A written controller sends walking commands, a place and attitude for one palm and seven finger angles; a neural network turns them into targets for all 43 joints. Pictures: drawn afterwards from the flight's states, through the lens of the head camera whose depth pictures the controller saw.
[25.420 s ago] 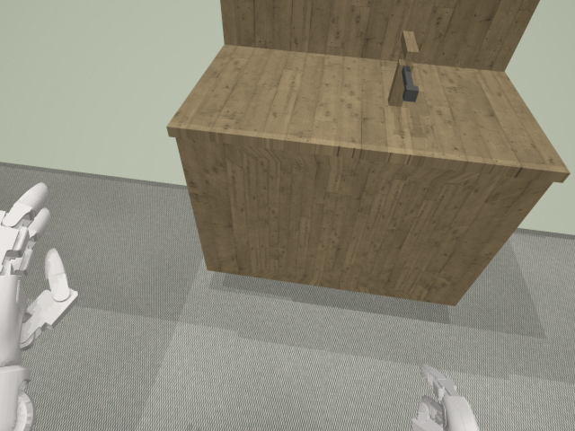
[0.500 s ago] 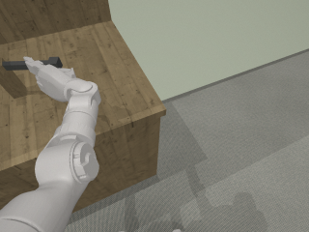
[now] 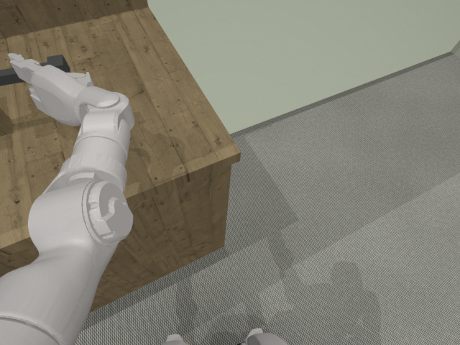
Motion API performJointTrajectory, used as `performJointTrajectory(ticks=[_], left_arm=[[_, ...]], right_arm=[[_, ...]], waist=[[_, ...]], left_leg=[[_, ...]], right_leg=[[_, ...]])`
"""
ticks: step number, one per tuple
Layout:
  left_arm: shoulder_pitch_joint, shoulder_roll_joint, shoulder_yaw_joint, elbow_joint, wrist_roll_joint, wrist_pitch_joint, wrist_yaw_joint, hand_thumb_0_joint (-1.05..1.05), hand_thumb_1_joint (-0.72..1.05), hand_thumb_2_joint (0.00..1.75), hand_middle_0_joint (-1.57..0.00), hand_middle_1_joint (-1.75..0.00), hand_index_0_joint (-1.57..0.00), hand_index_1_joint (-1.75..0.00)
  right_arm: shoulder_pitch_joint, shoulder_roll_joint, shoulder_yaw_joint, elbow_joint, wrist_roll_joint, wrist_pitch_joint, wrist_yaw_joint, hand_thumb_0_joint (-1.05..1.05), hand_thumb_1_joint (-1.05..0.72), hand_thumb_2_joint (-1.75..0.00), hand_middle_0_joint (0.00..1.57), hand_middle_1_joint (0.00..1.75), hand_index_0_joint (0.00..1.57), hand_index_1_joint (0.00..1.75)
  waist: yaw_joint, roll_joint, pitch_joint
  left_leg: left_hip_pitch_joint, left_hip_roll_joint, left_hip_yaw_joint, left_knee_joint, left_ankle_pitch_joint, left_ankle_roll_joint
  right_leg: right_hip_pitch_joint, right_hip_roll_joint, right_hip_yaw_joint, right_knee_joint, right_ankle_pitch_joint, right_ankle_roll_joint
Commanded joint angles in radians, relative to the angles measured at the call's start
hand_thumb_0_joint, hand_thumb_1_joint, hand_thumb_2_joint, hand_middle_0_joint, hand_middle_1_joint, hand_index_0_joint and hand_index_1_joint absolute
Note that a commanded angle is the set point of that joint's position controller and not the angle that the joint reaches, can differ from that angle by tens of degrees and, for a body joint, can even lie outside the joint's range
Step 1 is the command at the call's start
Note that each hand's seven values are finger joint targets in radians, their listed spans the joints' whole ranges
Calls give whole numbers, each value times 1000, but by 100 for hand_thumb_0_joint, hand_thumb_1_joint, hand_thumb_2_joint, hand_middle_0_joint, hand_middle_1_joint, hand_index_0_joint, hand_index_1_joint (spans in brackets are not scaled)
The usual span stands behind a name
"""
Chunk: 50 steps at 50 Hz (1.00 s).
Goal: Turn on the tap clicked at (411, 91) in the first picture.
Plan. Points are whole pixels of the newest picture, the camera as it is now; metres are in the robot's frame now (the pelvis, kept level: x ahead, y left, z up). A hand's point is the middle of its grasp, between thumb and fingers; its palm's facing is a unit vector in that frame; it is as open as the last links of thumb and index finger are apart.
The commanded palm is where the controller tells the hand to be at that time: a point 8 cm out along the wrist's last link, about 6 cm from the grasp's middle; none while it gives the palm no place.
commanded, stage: lift the hand up off the lever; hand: left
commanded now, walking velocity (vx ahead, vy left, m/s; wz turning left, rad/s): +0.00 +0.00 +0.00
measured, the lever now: (59, 68) +0.58 +0.23 +0.13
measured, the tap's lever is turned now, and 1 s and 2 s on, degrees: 82 84 84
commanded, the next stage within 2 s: none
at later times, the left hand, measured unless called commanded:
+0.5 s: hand (74, 79) +0.53 +0.19 +0.14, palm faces +0.80 -0.58 -0.15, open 7.8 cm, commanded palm +0.47 +0.21 +0.15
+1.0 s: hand (75, 69) +0.52 +0.18 +0.17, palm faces +0.80 -0.57 -0.17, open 7.8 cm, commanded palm +0.46 +0.20 +0.17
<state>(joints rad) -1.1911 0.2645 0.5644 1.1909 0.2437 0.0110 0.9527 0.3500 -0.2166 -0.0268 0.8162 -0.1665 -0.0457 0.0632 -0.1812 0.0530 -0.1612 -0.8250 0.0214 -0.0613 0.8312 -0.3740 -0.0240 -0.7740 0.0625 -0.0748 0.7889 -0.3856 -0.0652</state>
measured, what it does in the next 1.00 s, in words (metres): stands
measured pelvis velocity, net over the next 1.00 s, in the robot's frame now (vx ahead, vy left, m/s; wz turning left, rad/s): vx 0.00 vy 0.00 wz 0.01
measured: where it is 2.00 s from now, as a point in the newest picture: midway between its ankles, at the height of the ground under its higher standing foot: outside the picture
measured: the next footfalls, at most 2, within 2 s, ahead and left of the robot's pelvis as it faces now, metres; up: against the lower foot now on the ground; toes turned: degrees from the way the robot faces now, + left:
none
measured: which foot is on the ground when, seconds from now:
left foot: down 0.00-1.00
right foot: down 0.00-1.00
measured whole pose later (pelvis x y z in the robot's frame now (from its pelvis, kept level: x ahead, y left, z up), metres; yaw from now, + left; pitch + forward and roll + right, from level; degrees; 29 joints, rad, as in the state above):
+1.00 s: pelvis +0.00 +0.00 +0.01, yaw +0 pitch +16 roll -1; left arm -1.15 0.21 0.53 1.10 0.21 0.12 0.95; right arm 0.34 -0.22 -0.03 0.85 -0.15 -0.05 0.05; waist -0.15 0.06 -0.15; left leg -0.69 0.02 -0.06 0.75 -0.34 -0.02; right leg -0.64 0.06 -0.07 0.71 -0.35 -0.06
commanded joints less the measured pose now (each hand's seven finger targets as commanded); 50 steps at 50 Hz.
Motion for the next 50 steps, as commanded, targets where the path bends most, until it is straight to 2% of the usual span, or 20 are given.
performJointTrajectory(ticks=[1, 7, 9, 13, 14, 16, 18, 19, 20, 22, 24, 25, 30, 33, 38, 40, 44, 46, 48, 50], left_arm=[[-463, 219, -42, -220, 25, -55, -4, 0, 90, 90, -15, -15, -15, -15], [-430, 210, -38, -269, 6, -60, -15, 0, 90, 90, -15, -15, -15, -15], [-417, 208, -32, -313, 0, -66, -16, 0, 90, 90, -15, -15, -15, -15], [-384, 111, -106, -299, 6, -45, -18, 0, 90, 90, -15, -15, -15, -15], [-364, 133, -80, -291, 7, -38, -16, 0, 90, 90, -15, -15, -15, -15], [-389, 135, -84, -328, -2, -31, -16, 0, 90, 90, -15, -15, -15, -15], [-382, 107, -102, -326, -10, -25, -19, 0, 90, 90, -15, -15, -15, -15], [-384, 122, -91, -321, -8, -21, -19, 0, 90, 90, -15, -15, -15, -15], [-413, 94, -119, -336, -5, -21, -19, 0, 90, 90, -15, -15, -15, -15], [-395, 96, -110, -310, -3, -12, -15, 0, 90, 90, -15, -15, -15, -15], [-385, 132, -78, -316, -4, -7, -12, 0, 90, 90, -15, -15, -15, -15], [-408, 135, -82, -328, -4, -6, -11, 0, 90, 90, -15, -15, -15, -15], [-422, 75, -136, -364, 2, -1, -12, 0, 90, 90, -15, -15, -15, -15], [-432, 43, -155, -312, -5, 22, -14, 0, 90, 90, -15, -15, -15, -15], [-482, 127, -93, -312, -12, 37, -4, 0, 90, 90, -15, -15, -15, -15], [-491, 119, -107, -337, 5, 33, 3, 0, 90, 90, -15, -15, -15, -15], [-467, 131, -100, -297, 28, 48, 12, 0, 90, 90, -15, -15, -15, -15], [-497, 120, -115, -295, 19, 57, 9, 0, 90, 90, -15, -15, -15, -15], [-476, 130, -102, -294, 4, 61, 3, 0, 90, 90, -15, -15, -15, -15], [-491, 159, -86, -313, -3, 59, -2, 0, 90, 90, -15, -15, -15, -15]], right_arm=[[174, -151, -48, -49, 7, -6, -6, 0, -90, -90, 20, 30, 20, 30], [183, -157, -57, -48, 15, -4, 1, 0, -90, -90, 20, 30, 20, 30], [184, -155, -61, -44, 16, -4, 2, 0, -90, -90, 20, 30, 20, 30], [170, -153, -60, -33, 14, -7, 14, 0, -90, -90, 20, 30, 20, 30], [171, -155, -64, -29, 13, -5, 13, 0, -90, -90, 20, 30, 20, 30], [163, -155, -64, -33, 17, -3, 13, 0, -90, -90, 20, 30, 20, 30], [149, -149, -63, -33, 19, -3, 11, 0, -90, -90, 20, 30, 20, 30], [147, -153, -63, -26, 18, -2, 8, 0, -90, -90, 20, 30, 20, 30], [146, -148, -61, -26, 16, -3, 9, 0, -90, -90, 20, 30, 20, 30], [134, -148, -61, -25, 16, -6, 8, 0, -90, -90, 20, 30, 20, 30], [129, -151, -62, -25, 15, -3, 4, 0, -90, -90, 20, 30, 20, 30], [127, -150, -60, -28, 17, -1, 1, 0, -90, -90, 20, 30, 20, 30], [111, -140, -59, -31, 18, -3, -1, 0, -90, -90, 20, 30, 20, 30], [94, -142, -58, -30, 20, -4, -4, 0, -90, -90, 20, 30, 20, 30], [84, -140, -52, -27, 21, -5, -18, 0, -90, -90, 20, 30, 20, 30], [86, -136, -51, -25, 18, -9, -16, 0, -90, -90, 20, 30, 20, 30], [87, -142, -54, -19, 15, -15, -17, 0, -90, -90, 20, 30, 20, 30], [89, -142, -53, -21, 19, -17, -19, 0, -90, -90, 20, 30, 20, 30], [83, -143, -53, -27, 22, -23, -23, 0, -90, -90, 20, 30, 20, 30], [92, -145, -50, -25, 24, -23, -27, 0, -90, -90, 20, 30, 20, 30]], waist=[[-1, 32, -495], [6, 1, -479], [21, 31, -486], [3, 25, -404], [17, 27, -398], [16, 33, -400], [12, 6, -378], [16, 31, -368], [6, 39, -365], [9, 0, -352], [23, 15, -356], [16, 12, -367], [19, 35, -404], [7, -15, -363], [15, -11, -379], [19, 21, -392], [16, -8, -380], [5, -14, -377], [14, -36, -389], [21, -18, -402]], left_leg=[[297, -5, 38, -30, 414, 55], [332, -2, 41, -52, 443, 57], [376, 0, 35, -59, 482, 51], [394, 4, 34, -68, 495, 47], [391, 3, 33, -72, 495, 46], [403, 2, 32, -84, 491, 44], [390, -3, 38, -87, 472, 47], [397, -1, 31, -90, 476, 42], [411, 2, 27, -91, 487, 39], [390, -3, 31, -89, 466, 43], [386, -7, 34, -92, 452, 42], [392, -5, 33, -95, 459, 40], [444, 0, 24, -87, 515, 28], [400, -5, 29, -95, 444, 35], [367, -13, 38, -105, 386, 44], [388, -10, 33, -104, 411, 40], [370, -8, 29, -103, 389, 40], [366, -6, 33, -111, 371, 44], [353, -10, 42, -117, 354, 49], [356, -11, 42, -126, 359, 49]], right_leg=[[290, -48, 42, -112, 460, 64], [337, -38, 35, -132, 491, 64], [347, -35, 30, -136, 506, 58], [307, -28, 14, -145, 476, 56], [313, -27, 13, -143, 474, 52], [324, -29, 14, -149, 468, 52], [339, -30, 16, -159, 477, 55], [323, -31, 17, -154, 461, 52], [305, -31, 13, -150, 452, 52], [306, -30, 12, -153, 446, 53], [317, -33, 18, -154, 442, 51], [321, -37, 18, -151, 449, 53], [304, -32, 12, -142, 453, 50], [302, -34, 13, -155, 420, 54], [337, -44, 28, -172, 417, 59], [323, -41, 23, -163, 416, 54], [315, -39, 21, -166, 396, 53], [316, -41, 24, -176, 384, 57], [350, -42, 30, -187, 399, 61], [368, -46, 33, -188, 413, 62]])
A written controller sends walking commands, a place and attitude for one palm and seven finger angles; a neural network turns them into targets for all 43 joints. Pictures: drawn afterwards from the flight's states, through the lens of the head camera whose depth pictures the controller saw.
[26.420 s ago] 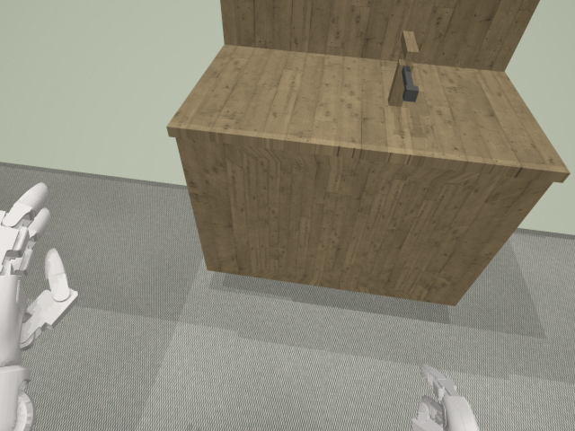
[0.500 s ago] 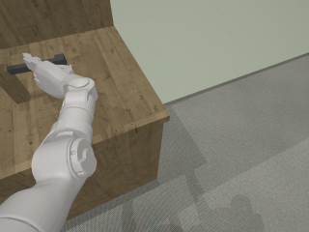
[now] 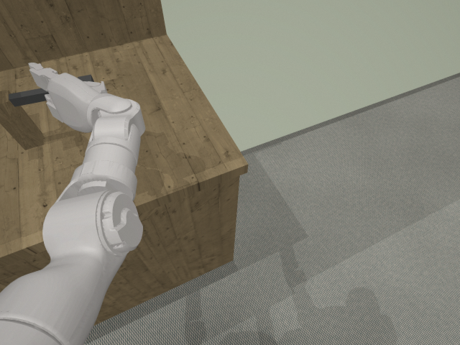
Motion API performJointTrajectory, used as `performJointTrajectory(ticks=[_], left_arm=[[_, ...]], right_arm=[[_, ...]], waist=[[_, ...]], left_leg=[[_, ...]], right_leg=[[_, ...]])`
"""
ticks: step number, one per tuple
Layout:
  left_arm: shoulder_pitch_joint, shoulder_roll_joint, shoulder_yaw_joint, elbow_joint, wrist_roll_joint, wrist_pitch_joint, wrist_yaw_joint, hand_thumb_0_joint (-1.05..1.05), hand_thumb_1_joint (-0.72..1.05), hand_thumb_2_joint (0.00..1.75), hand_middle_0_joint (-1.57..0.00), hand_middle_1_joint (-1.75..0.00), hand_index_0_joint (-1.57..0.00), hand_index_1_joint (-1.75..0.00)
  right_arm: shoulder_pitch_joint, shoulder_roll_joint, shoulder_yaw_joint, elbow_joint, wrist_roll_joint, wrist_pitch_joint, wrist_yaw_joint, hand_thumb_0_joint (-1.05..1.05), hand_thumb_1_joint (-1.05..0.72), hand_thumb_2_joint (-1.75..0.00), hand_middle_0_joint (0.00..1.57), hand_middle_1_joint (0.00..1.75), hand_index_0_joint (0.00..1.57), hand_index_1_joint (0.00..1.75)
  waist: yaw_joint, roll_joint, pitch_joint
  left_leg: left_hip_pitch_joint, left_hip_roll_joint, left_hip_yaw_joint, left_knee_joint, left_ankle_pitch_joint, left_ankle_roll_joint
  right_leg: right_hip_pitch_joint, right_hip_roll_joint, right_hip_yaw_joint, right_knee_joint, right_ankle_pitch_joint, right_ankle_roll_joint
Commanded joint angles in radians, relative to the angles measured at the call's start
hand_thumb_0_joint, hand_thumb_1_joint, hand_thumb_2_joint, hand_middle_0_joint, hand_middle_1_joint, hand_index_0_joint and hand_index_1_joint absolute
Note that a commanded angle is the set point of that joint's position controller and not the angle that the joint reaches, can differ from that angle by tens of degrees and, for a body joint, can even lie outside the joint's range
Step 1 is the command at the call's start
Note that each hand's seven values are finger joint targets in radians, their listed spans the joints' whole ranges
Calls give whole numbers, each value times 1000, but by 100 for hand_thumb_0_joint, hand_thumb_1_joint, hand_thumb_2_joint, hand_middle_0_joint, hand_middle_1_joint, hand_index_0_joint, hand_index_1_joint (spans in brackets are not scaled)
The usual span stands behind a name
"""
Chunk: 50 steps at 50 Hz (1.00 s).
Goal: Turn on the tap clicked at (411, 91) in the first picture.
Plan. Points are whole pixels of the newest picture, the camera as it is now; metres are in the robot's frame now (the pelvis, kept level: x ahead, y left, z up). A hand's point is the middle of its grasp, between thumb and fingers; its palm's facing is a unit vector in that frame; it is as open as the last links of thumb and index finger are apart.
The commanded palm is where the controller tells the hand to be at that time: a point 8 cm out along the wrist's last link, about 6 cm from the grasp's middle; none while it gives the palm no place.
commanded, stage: lift the hand up off the lever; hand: left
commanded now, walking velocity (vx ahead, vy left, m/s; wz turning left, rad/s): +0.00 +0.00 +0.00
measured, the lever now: (87, 86) +0.58 +0.23 +0.12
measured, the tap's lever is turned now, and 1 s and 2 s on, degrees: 84 84 84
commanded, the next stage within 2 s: draw the hand back beside the body in 1.34 s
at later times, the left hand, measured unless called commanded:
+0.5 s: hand (99, 84) +0.51 +0.17 +0.17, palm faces +0.79 -0.59 -0.16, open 7.8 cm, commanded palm +0.46 +0.19 +0.18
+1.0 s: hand (83, 76) +0.51 +0.19 +0.19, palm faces +0.81 -0.56 -0.14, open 7.8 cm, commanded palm +0.45 +0.20 +0.20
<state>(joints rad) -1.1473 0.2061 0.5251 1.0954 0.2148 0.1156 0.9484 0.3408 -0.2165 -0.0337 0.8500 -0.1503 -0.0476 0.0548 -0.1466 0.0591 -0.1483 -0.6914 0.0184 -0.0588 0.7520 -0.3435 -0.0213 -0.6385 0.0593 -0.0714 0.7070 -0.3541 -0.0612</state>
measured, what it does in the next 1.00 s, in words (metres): stands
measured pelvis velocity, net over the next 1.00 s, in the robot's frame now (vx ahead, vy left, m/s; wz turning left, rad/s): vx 0.00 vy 0.00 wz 0.00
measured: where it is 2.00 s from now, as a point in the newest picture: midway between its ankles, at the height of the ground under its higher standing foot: outside the picture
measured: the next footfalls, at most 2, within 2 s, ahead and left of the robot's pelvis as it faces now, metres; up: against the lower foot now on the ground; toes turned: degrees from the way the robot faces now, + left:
none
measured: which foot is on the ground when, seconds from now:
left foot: down 0.00-1.00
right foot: down 0.00-1.00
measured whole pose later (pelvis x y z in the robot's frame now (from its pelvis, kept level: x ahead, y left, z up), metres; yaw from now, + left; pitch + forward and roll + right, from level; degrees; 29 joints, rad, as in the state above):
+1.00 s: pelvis +0.00 +0.00 +0.01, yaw +0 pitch +12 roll -1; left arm -1.10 0.18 0.50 0.97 0.18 0.21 0.92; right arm 0.32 -0.22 -0.04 0.87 -0.12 -0.06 0.03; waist -0.11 0.05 -0.14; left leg -0.56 0.02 -0.05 0.66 -0.31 -0.02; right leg -0.51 0.06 -0.06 0.62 -0.32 -0.06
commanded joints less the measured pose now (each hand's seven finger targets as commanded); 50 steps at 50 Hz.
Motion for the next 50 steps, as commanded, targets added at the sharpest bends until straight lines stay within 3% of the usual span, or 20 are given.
performJointTrajectory(ticks=[1, 5, 8, 9, 13, 15, 18, 19, 21, 23, 24, 28, 29, 31, 35, 40, 43, 44, 49, 50], left_arm=[[-514, 232, -31, -214, 26, -46, 2, 0, 90, 90, -15, -15, -15, -15], [-521, 219, -52, -227, 43, -38, 9, 0, 90, 90, -15, -15, -15, -15], [-508, 213, -56, -241, 38, -33, 9, 0, 90, 90, -15, -15, -15, -15], [-509, 250, -27, -245, 41, -34, 10, 0, 90, 90, -15, -15, -15, -15], [-509, 185, -87, -252, 35, -25, -3, 0, 90, 90, -15, -15, -15, -15], [-506, 184, -91, -254, 33, -20, -6, 0, 90, 90, -15, -15, -15, -15], [-518, 145, -116, -245, 18, -10, -9, 0, 90, 90, -15, -15, -15, -15], [-513, 169, -96, -244, 15, -8, -10, 0, 90, 90, -15, -15, -15, -15], [-529, 145, -114, -247, 7, -4, -8, 0, 90, 90, -15, -15, -15, -15], [-522, 170, -89, -241, 7, 2, -1, 0, 90, 90, -15, -15, -15, -15], [-522, 191, -71, -232, 11, 7, 3, 0, 90, 90, -15, -15, -15, -15], [-544, 186, -75, -271, 25, 8, 16, 0, 90, 90, -15, -15, -15, -15], [-531, 224, -47, -281, 32, 5, 16, 0, 90, 90, -15, -15, -15, -15], [-513, 195, -67, -298, 30, 5, 14, 0, 90, 90, -15, -15, -15, -15], [-497, 154, -103, -259, 22, 31, -6, 0, 90, 90, -15, -15, -15, -15], [-521, 185, -81, -315, -4, 32, -19, 0, 90, 90, -15, -15, -15, -15], [-515, 180, -90, -301, 7, 38, -19, 0, 90, 90, -15, -15, -15, -15], [-515, 175, -95, -306, 13, 41, -18, 0, 90, 90, -15, -15, -15, -15], [-441, 178, -81, -341, -5, 52, -26, 0, 90, 90, -15, -15, -15, -15], [-462, 163, -104, -347, -6, 56, -31, 0, 90, 90, -15, -15, -15, -15]], right_arm=[[102, -144, -45, -59, 9, -21, -20, 0, -90, -90, 20, 30, 20, 30], [99, -144, -43, -53, 9, -27, -17, 0, -90, -90, 20, 30, 20, 30], [88, -143, -45, -58, 12, -32, -18, 0, -90, -90, 20, 30, 20, 30], [93, -149, -47, -50, 11, -32, -22, 0, -90, -90, 20, 30, 20, 30], [78, -142, -45, -50, 16, -38, -22, 0, -90, -90, 20, 30, 20, 30], [80, -143, -46, -48, 19, -35, -24, 0, -90, -90, 20, 30, 20, 30], [67, -142, -45, -44, 21, -41, -23, 0, -90, -90, 20, 30, 20, 30], [69, -146, -47, -39, 22, -38, -26, 0, -90, -90, 20, 30, 20, 30], [62, -140, -44, -42, 23, -39, -26, 0, -90, -90, 20, 30, 20, 30], [55, -142, -44, -43, 23, -38, -27, 0, -90, -90, 20, 30, 20, 30], [50, -145, -44, -38, 21, -35, -29, 0, -90, -90, 20, 30, 20, 30], [48, -138, -42, -49, 15, -36, -27, 0, -90, -90, 20, 30, 20, 30], [52, -142, -46, -47, 15, -33, -30, 0, -90, -90, 20, 30, 20, 30], [48, -135, -44, -58, 18, -33, -29, 0, -90, -90, 20, 30, 20, 30], [43, -140, -44, -56, 25, -29, -33, 0, -90, -90, 20, 30, 20, 30], [36, -137, -45, -55, 33, -31, -41, 0, -90, -90, 20, 30, 20, 30], [37, -137, -42, -51, 31, -31, -39, 0, -90, -90, 20, 30, 20, 30], [31, -139, -45, -47, 29, -31, -39, 0, -90, -90, 20, 30, 20, 30], [25, -139, -48, -57, 36, -31, -41, 0, -90, -90, 20, 30, 20, 30], [20, -138, -45, -57, 40, -30, -41, 0, -90, -90, 20, 30, 20, 30]], waist=[[-7, -35, -420], [-10, -9, -394], [-6, -32, -391], [1, -24, -393], [-12, -25, -366], [-8, -4, -370], [-14, -23, -352], [-5, -16, -357], [-9, -22, -349], [-3, -41, -351], [4, -21, -343], [4, -35, -378], [21, -16, -402], [19, -33, -413], [3, -62, -362], [22, -33, -383], [16, -49, -364], [21, -17, -361], [44, -39, -381], [31, -30, -361]], left_leg=[[219, -8, 43, -46, 333, 47], [224, -5, 44, -54, 329, 47], [216, -8, 49, -59, 313, 50], [219, -8, 46, -63, 312, 48], [234, -8, 52, -69, 308, 49], [249, -5, 48, -80, 316, 45], [257, -8, 50, -83, 305, 46], [264, -8, 42, -86, 304, 43], [263, -8, 43, -92, 304, 42], [246, -11, 46, -93, 292, 44], [246, -12, 45, -95, 292, 42], [259, -10, 49, -87, 336, 42], [276, -9, 46, -86, 359, 37], [284, -6, 50, -85, 378, 38], [270, -7, 52, -97, 351, 40], [297, -10, 54, -110, 358, 40], [287, -9, 54, -109, 357, 40], [303, -10, 55, -109, 366, 38], [317, -11, 57, -120, 397, 37], [318, -8, 59, -125, 389, 36]], right_leg=[[250, -43, 31, -109, 397, 59], [236, -42, 28, -113, 385, 56], [261, -42, 34, -126, 396, 60], [267, -44, 35, -125, 396, 59], [255, -42, 31, -136, 384, 59], [254, -41, 28, -132, 372, 54], [244, -39, 26, -146, 357, 56], [246, -38, 26, -144, 347, 52], [246, -40, 24, -147, 346, 53], [259, -43, 28, -149, 349, 56], [255, -44, 30, -149, 347, 53], [271, -45, 26, -136, 401, 57], [282, -44, 26, -129, 409, 51], [293, -43, 23, -125, 432, 53], [285, -45, 22, -137, 414, 56], [321, -47, 30, -153, 431, 57], [320, -47, 26, -153, 436, 57], [309, -45, 25, -153, 429, 53], [362, -46, 23, -156, 481, 55], [348, -48, 22, -159, 462, 54]])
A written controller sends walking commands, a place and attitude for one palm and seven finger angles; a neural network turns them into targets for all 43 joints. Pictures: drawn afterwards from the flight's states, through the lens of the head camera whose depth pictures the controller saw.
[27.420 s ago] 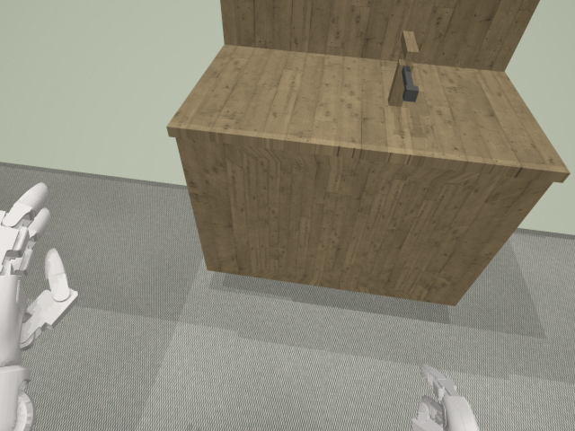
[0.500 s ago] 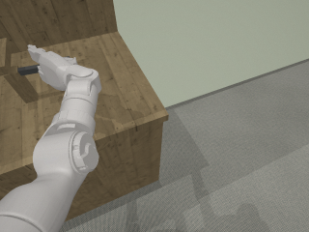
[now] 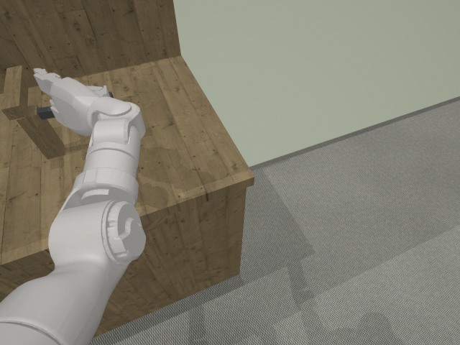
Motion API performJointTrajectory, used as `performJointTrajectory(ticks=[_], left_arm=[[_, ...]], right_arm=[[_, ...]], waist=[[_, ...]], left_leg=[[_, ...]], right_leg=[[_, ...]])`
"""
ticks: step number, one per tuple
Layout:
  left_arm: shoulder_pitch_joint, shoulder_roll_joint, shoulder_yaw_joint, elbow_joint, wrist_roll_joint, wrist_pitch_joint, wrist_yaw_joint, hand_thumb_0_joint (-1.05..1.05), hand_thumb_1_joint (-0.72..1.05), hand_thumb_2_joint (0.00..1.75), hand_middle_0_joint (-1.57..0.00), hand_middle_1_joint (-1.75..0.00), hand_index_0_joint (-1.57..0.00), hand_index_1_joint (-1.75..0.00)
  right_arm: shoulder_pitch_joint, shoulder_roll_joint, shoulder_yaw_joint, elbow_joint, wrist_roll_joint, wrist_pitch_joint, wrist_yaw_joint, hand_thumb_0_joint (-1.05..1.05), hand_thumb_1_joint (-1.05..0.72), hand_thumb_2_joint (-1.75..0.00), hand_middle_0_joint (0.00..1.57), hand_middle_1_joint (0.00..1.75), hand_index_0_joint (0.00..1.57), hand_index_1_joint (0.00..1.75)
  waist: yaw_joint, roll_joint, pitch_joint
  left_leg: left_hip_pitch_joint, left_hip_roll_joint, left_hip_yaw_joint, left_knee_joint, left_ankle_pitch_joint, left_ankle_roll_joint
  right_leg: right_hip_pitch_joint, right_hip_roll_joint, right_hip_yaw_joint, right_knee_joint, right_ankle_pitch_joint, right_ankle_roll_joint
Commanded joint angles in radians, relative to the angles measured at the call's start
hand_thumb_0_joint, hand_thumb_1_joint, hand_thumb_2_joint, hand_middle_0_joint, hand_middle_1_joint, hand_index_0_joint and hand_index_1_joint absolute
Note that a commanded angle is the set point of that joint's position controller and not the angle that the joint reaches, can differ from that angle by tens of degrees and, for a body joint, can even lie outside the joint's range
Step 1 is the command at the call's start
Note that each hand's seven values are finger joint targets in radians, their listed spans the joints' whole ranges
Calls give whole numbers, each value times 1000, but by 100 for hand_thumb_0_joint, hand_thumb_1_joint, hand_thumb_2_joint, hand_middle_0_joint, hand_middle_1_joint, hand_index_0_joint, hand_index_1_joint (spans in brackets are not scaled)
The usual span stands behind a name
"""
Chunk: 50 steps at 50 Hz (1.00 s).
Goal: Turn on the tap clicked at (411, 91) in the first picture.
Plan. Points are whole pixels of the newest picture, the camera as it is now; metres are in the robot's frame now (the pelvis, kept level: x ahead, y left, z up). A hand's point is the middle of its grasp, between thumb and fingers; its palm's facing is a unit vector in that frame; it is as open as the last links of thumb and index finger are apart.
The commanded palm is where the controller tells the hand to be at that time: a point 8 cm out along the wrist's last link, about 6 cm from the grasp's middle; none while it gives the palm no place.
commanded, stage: lift the hand up off the lever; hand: left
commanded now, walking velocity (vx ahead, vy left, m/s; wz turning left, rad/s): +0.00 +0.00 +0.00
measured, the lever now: (107, 102) +0.58 +0.23 +0.11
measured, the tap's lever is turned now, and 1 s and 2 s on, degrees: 84 84 84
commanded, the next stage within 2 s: draw the hand back beside the body in 0.34 s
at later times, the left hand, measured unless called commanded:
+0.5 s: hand (110, 92) +0.49 +0.18 +0.19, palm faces +0.76 -0.63 -0.17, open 7.8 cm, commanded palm +0.42 +0.20 +0.19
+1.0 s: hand (57, 164) +0.32 +0.20 +0.21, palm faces +0.27 -0.95 -0.18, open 7.7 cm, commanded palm +0.29 +0.24 +0.19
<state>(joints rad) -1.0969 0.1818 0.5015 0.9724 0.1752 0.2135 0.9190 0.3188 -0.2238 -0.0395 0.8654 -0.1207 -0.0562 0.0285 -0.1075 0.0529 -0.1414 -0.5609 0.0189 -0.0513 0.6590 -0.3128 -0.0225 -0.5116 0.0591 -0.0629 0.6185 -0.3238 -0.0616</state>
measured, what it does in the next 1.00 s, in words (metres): stands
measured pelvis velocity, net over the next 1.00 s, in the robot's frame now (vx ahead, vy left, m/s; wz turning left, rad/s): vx -0.03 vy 0.01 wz -0.03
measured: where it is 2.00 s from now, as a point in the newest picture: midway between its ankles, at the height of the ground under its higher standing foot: outside the picture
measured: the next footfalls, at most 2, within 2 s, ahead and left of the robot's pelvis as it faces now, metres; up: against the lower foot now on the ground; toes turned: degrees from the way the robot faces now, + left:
none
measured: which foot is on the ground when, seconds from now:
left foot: down 0.00-1.00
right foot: down 0.00-1.00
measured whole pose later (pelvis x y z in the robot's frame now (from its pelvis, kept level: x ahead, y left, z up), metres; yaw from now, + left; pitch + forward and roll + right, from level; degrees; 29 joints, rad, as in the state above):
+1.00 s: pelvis -0.03 +0.01 +0.02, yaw -2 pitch -4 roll +0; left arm -0.31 0.29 0.13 0.27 -0.07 -0.11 0.13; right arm 0.17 -0.26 0.00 0.71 0.03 -0.08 -0.06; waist 0.04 0.06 -0.01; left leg -0.16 0.01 0.00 0.43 -0.20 0.00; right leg -0.14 0.05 -0.01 0.41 -0.20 -0.04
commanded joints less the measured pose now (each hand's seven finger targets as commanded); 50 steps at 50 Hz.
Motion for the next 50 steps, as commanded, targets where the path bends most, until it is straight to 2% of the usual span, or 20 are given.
performJointTrajectory(ticks=[1, 7, 13, 14, 17, 19, 22, 23, 24, 26, 28, 30, 32, 33, 34, 36, 39, 42, 45, 50], left_arm=[[-520, 163, -96, -238, 28, -40, -3, 0, 90, 90, -15, -15, -15, -15], [-562, 130, -123, -258, 14, -22, 0, 0, 90, 90, -15, -15, -15, -15], [-553, 147, -99, -199, 27, -13, 19, 0, 90, 90, -15, -15, -15, -15], [-537, 190, -62, -194, 32, -15, 21, 0, 90, 90, -15, -15, -15, -15], [-560, 155, -93, -165, 39, -8, 24, 0, 90, 90, -15, -15, -15, -15], [-577, 209, -57, -148, 48, -8, 27, 0, 90, 90, -15, -15, -15, -15], [-619, 193, -81, -187, 53, -22, 29, 0, 90, 90, -15, -15, -15, -15], [-525, 171, -236, -283, 75, -29, -132, 0, 90, 90, -15, -15, -15, -15], [-461, 224, -184, -341, 43, -43, -207, 0, 90, 90, -15, -16, -15, -16], [-323, 216, -198, -421, -3, -55, -296, 0, 90, 90, -15, -16, -15, -16], [-114, 162, -222, -469, -80, -74, -409, 0, 90, 90, -16, -17, -16, -17], [56, 167, -206, -512, -166, -101, -524, 0, 90, 90, -16, -17, -16, -17], [116, 206, -162, -623, -214, -99, -551, 0, 90, 90, -16, -18, -16, -18], [240, 433, -133, -543, -187, -143, -619, 0, 90, 90, -16, -18, -16, -18], [222, 460, -113, -598, -205, -184, -658, 0, 90, 90, -16, -19, -16, -19], [143, 396, -213, -743, -217, -256, -711, 0, 90, 90, -16, -19, -16, -19], [148, 369, -277, -951, -235, -333, -755, 0, 90, 90, -17, -20, -17, -20], [227, 292, -339, -945, -242, -362, -769, 0, 90, 90, -17, -21, -17, -21], [339, 233, -376, -897, -243, -372, -779, 0, 90, 90, -17, -22, -17, -22], [544, 248, -345, -888, -258, -369, -801, 0, 90, 90, -18, -23, -18, -23]], right_arm=[[40, -130, -40, -73, 9, -23, -14, 0, -90, -90, 20, 30, 20, 30], [12, -126, -40, -66, 15, -31, -15, 0, -90, -90, 20, 30, 20, 30], [6, -125, -38, -59, 8, -28, -16, 0, -90, -90, 20, 30, 20, 30], [12, -128, -40, -58, 6, -25, -18, 0, -90, -90, 20, 30, 20, 30], [5, -125, -35, -62, 6, -24, -18, 0, -90, -90, 20, 30, 20, 30], [10, -131, -35, -57, 4, -22, -22, 0, -90, -90, 20, 30, 20, 30], [8, -123, -36, -63, 4, -26, -23, 0, -90, -90, 20, 30, 20, 30], [17, -148, -50, -103, 14, 5, -45, 0, -90, -90, 20, 30, 20, 30], [30, -149, -54, -135, 33, 13, -63, 0, -90, -90, 20, 30, 20, 30], [32, -137, -44, -160, 59, 13, -82, 0, -90, -90, 20, 30, 20, 30], [20, -130, -33, -189, 81, 14, -94, 0, -90, -90, 20, 30, 20, 30], [2, -132, -20, -210, 106, 14, -108, 0, -90, -90, 20, 30, 20, 30], [-48, -127, -11, -241, 125, 12, -123, 0, -90, -90, 20, 30, 20, 30], [-46, -154, -14, -212, 135, 11, -98, 0, -90, -90, 20, 30, 20, 30], [-62, -153, -12, -232, 140, 13, -92, 0, -90, -90, 20, 30, 20, 30], [-122, -136, -4, -270, 149, -7, -91, 0, -90, -90, 20, 30, 20, 30], [-188, -130, -5, -313, 159, -41, -96, 0, -90, -90, 20, 30, 20, 30], [-216, -131, -1, -308, 155, -72, -96, 0, -90, -90, 20, 30, 20, 30], [-224, -125, 3, -297, 156, -78, -98, 0, -90, -90, 20, 30, 20, 30], [-265, -121, 19, -307, 157, -54, -100, 0, -90, -90, 20, 30, 20, 30]], waist=[[-10, -31, -367], [-10, -28, -333], [-4, -52, -328], [12, -41, -345], [-10, -72, -311], [-5, -71, -312], [-15, -58, -349], [-26, -83, -401], [5, -43, -479], [46, -35, -503], [72, -103, -418], [96, -157, -316], [132, -139, -250], [110, -91, -186], [134, -16, -155], [109, -12, -109], [101, 24, -119], [90, -2, -58], [89, -42, -7], [121, -109, 42]], left_leg=[[196, -9, 51, -33, 365, 38], [220, -9, 46, -49, 340, 34], [193, -13, 49, -51, 329, 31], [197, -13, 45, -53, 336, 29], [167, -13, 49, -52, 300, 34], [152, -15, 45, -56, 275, 36], [168, -12, 48, -46, 278, 39], [219, -29, 73, -38, 347, 50], [262, -28, 80, -44, 397, 52], [301, -25, 87, -66, 455, 54], [293, -20, 84, -100, 443, 51], [292, -15, 83, -140, 402, 54], [297, -15, 88, -169, 338, 59], [339, 3, 109, -219, 304, 61], [347, -6, 116, -228, 292, 64], [373, -12, 117, -238, 268, 69], [455, -12, 112, -247, 262, 70], [474, -13, 98, -264, 197, 67], [480, -16, 92, -286, 123, 65], [463, -22, 84, -326, 66, 63]], right_leg=[[222, -44, 12, -72, 435, 55], [198, -40, 8, -91, 367, 48], [195, -45, 9, -87, 363, 49], [205, -45, 9, -81, 364, 46], [179, -47, 11, -88, 338, 52], [182, -51, 14, -91, 320, 53], [181, -50, 20, -93, 326, 54], [255, -46, 41, -68, 453, 47], [325, -50, 50, -72, 532, 45], [406, -47, 58, -79, 640, 47], [451, -41, 54, -104, 679, 52], [476, -39, 53, -131, 672, 54], [490, -44, 65, -165, 608, 59], [467, -59, 78, -179, 559, 68], [466, -56, 77, -190, 491, 55], [430, -49, 85, -224, 422, 53], [402, -40, 89, -256, 362, 47], [332, -26, 83, -285, 254, 46], [305, -24, 77, -308, 161, 47], [344, -34, 76, -347, 94, 46]])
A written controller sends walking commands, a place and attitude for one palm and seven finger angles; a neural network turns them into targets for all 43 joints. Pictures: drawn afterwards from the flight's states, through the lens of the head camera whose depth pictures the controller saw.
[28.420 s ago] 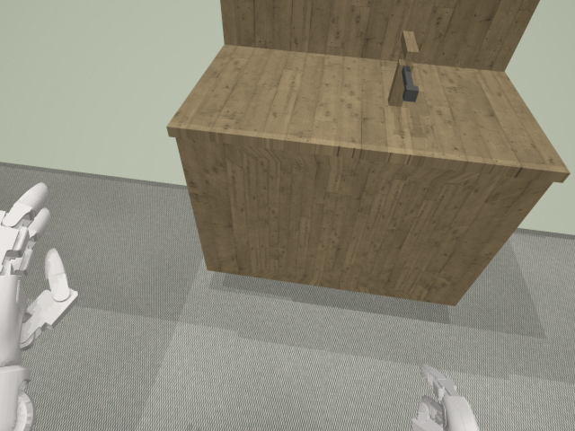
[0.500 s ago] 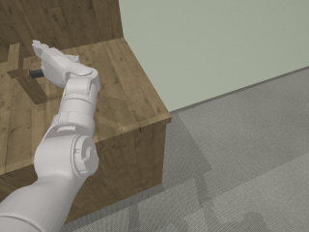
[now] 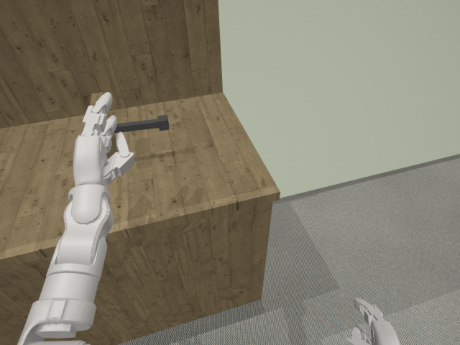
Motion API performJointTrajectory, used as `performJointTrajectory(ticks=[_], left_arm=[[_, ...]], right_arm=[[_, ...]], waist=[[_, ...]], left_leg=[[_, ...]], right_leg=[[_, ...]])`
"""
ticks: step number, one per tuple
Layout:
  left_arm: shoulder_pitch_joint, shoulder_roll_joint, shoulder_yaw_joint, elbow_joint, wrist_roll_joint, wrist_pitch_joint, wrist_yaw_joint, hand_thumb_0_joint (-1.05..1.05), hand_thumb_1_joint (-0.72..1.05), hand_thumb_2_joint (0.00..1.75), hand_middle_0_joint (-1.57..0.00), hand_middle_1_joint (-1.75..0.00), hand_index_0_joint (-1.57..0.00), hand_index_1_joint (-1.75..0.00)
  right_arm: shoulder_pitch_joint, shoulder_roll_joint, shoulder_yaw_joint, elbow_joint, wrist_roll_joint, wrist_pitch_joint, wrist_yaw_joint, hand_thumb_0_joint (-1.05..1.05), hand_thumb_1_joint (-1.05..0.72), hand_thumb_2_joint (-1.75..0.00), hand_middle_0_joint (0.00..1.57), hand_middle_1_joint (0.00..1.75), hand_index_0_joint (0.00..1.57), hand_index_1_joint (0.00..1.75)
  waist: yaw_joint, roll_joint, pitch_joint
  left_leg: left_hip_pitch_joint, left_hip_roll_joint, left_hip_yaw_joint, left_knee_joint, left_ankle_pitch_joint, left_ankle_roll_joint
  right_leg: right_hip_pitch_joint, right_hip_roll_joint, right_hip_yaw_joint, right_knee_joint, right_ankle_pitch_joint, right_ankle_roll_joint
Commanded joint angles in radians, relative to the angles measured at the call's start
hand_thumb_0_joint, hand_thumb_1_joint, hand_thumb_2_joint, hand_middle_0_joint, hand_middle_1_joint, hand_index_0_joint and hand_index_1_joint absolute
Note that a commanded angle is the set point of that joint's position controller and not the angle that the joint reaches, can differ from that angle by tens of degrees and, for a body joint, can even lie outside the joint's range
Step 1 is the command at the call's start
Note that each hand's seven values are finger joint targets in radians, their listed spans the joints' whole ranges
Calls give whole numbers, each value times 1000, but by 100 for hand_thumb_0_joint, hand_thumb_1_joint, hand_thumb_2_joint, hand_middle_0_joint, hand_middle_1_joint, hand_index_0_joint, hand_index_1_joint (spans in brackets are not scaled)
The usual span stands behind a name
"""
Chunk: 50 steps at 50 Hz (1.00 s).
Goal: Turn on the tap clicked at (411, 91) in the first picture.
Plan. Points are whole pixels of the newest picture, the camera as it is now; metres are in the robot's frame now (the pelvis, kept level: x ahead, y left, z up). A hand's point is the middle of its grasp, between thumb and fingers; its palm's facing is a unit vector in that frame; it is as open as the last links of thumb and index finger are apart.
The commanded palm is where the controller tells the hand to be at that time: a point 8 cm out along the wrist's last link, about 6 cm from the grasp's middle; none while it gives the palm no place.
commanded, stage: draw the hand back beside the body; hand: left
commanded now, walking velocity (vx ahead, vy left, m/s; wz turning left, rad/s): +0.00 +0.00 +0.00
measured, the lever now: (163, 122) +0.60 +0.24 +0.09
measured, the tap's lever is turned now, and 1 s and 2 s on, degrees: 84 84 84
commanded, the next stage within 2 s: step back with the hand held close in 0.92 s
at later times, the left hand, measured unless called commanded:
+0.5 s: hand (83, 214) +0.24 +0.24 +0.17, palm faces +0.37 -0.89 -0.25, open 7.5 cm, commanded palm +0.19 +0.28 +0.17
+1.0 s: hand (67, 239) +0.20 +0.24 +0.16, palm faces +0.43 -0.86 -0.30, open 7.4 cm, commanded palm +0.16 +0.28 +0.17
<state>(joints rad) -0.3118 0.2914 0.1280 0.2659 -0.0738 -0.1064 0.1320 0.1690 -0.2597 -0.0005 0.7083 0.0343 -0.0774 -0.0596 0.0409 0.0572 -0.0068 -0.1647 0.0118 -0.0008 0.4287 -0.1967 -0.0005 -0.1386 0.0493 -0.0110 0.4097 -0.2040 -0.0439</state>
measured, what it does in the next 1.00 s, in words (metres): stands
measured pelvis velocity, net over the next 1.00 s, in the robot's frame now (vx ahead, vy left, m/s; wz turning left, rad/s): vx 0.00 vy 0.00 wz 0.01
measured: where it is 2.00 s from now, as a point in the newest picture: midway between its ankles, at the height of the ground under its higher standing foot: outside the picture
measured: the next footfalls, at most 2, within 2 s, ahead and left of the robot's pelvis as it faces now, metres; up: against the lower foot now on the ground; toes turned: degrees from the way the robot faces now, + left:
none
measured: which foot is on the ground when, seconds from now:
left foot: down 0.00-1.00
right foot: down 0.00-1.00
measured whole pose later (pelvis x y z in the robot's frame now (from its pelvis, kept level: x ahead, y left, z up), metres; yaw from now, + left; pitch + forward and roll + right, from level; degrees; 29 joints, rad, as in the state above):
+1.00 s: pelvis +0.00 +0.00 +0.00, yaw +0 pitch -8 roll -1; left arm 0.38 0.30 0.25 -0.34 -0.07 -0.13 0.11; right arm 0.16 -0.21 0.02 0.68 -0.02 -0.16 -0.06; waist 0.07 0.05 0.05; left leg -0.07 0.01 -0.01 0.39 -0.19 0.00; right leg -0.03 0.05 -0.02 0.34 -0.18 -0.04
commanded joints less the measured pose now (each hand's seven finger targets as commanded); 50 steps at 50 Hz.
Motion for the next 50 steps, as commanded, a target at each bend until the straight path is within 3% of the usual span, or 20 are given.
performJointTrajectory(ticks=[1, 3, 4, 9, 12, 18, 20, 23, 24, 27, 30, 32, 34, 38, 40, 42, 44, 47, 50], left_arm=[[-215, 168, 61, -206, -10, -49, -15, 0, 90, 90, -18, -24, -18, -24], [-207, 196, 90, -300, -11, -56, -17, 0, 90, 90, -18, -24, -18, -24], [-183, 226, 124, -326, -9, -57, -17, 0, 90, 90, -18, -25, -18, -25], [-95, 232, 150, -534, -3, -72, -14, 0, 90, 90, -19, -26, -19, -26], [-16, 180, 110, -575, -3, -73, -15, 0, 90, 90, -19, -27, -19, -27], [190, 140, 99, -634, 0, -75, -24, 0, 90, 90, -20, -29, -20, -29], [258, 146, 114, -655, -1, -77, -24, 0, 90, 90, -20, -29, -20, -29], [357, 188, 178, -703, -2, -83, -21, 0, 90, 90, -20, -30, -20, -30], [387, 214, 209, -724, 0, -85, -18, 0, 90, 90, -20, -30, -20, -30], [495, 216, 238, -789, -2, -93, -15, 0, 90, 90, -20, -30, -20, -30], [569, 206, 241, -850, 0, -95, -15, 0, 90, 90, -20, -30, -20, -30], [620, 199, 238, -877, 1, -95, -14, 0, 90, 90, -20, -30, -20, -30], [556, 182, 207, -875, 6, -94, -13, 0, 90, 90, -20, -30, -20, -30], [518, 183, 210, -804, 9, -89, 0, 0, 90, 90, -20, -30, -20, -30], [501, 174, 201, -807, 11, -91, 2, 0, 90, 90, -20, -30, -20, -30], [526, 178, 208, -796, 8, -89, 3, 0, 90, 90, -20, -30, -20, -30], [528, 200, 226, -832, 9, -94, 2, 0, 90, 90, -20, -30, -20, -30], [580, 192, 230, -823, 3, -91, 0, 0, 90, 90, -20, -30, -20, -30], [561, 191, 227, -838, 5, -89, -3, 0, 90, 90, -20, -30, -20, -30]], right_arm=[[-133, -85, -20, -157, 1, -27, -15, 0, -90, -90, 20, 30, 20, 30], [-154, -77, -14, -170, -6, -24, -17, 0, -90, -90, 20, 30, 20, 30], [-160, -76, -12, -171, -8, -21, -18, 0, -90, -90, 20, 30, 20, 30], [-169, -61, 0, -192, -25, -38, -19, 0, -90, -90, 20, 30, 20, 30], [-170, -58, 2, -197, -29, -52, -16, 0, -90, -90, 20, 30, 20, 30], [-162, -65, -7, -189, -34, -67, -6, 0, -90, -90, 20, 30, 20, 30], [-160, -66, -9, -189, -35, -71, -4, 0, -90, -90, 20, 30, 20, 30], [-162, -69, -16, -191, -42, -74, -3, 0, -90, -90, 20, 30, 20, 30], [-160, -71, -19, -189, -43, -76, -2, 0, -90, -90, 20, 30, 20, 30], [-157, -61, -21, -195, -48, -83, -1, 0, -90, -90, 20, 30, 20, 30], [-154, -57, -21, -197, -50, -96, 2, 0, -90, -90, 20, 30, 20, 30], [-150, -60, -25, -197, -50, -105, 3, 0, -90, -90, 20, 30, 20, 30], [-146, -69, -29, -190, -48, -114, 0, 0, -90, -90, 20, 30, 20, 30], [-140, -70, -33, -181, -48, -122, -14, 0, -90, -90, 20, 30, 20, 30], [-146, -62, -30, -180, -46, -125, -16, 0, -90, -90, 20, 30, 20, 30], [-148, -61, -28, -182, -49, -125, -17, 0, -90, -90, 20, 30, 20, 30], [-150, -64, -29, -184, -50, -130, -14, 0, -90, -90, 20, 30, 20, 30], [-150, -56, -24, -186, -55, -131, -11, 0, -90, -90, 20, 30, 20, 30], [-155, -53, -21, -185, -54, -131, -9, 0, -90, -90, 20, 30, 20, 30]], waist=[[-17, -118, -102], [-8, -95, -134], [1, -29, -136], [8, 72, -146], [0, 31, -104], [7, -11, -73], [11, 6, -54], [26, -48, -69], [30, -6, -76], [38, -21, -85], [33, 56, -49], [28, 35, -21], [7, -7, 8], [5, -47, 25], [7, 15, 25], [16, -15, 15], [22, 11, -22], [29, -26, -24], [25, 36, 3]], left_leg=[[66, -14, 37, -96, -47, 41], [86, -15, 37, -98, -10, 40], [92, -14, 32, -106, -13, 33], [130, -6, 16, -129, 48, 14], [127, -1, 9, -140, 32, 13], [133, 1, 2, -151, 56, 13], [127, 1, 0, -158, 46, 10], [120, -1, 5, -145, 85, 16], [123, -3, 8, -144, 88, 12], [118, -4, 17, -124, 138, 14], [113, -4, 19, -120, 129, 9], [104, -2, 19, -112, 117, 10], [104, -2, 17, -111, 84, 14], [102, -7, 18, -105, 28, 25], [106, -13, 19, -108, 0, 23], [101, -13, 15, -108, 7, 25], [116, -13, 17, -105, 34, 23], [105, -9, 18, -103, 75, 22], [101, -8, 19, -108, 75, 18]], right_leg=[[-12, -25, 26, -143, -30, 28], [23, -28, 26, -143, 15, 26], [30, -27, 23, -145, 9, 22], [63, -16, 10, -142, 72, 11], [51, -12, 6, -149, 56, 13], [61, -10, 1, -155, 68, 14], [62, -12, 0, -157, 61, 14], [88, -13, -2, -156, 85, 15], [95, -13, -1, -156, 84, 13], [112, -18, 0, -147, 132, 14], [90, -21, 3, -152, 117, 14], [72, -21, 4, -155, 108, 16], [38, -18, 3, -167, 76, 20], [15, -22, 4, -173, 19, 26], [13, -26, 9, -174, -9, 24], [28, -29, 7, -170, -4, 23], [49, -30, 10, -165, 23, 20], [70, -31, 8, -156, 69, 21], [58, -30, 10, -159, 66, 19]])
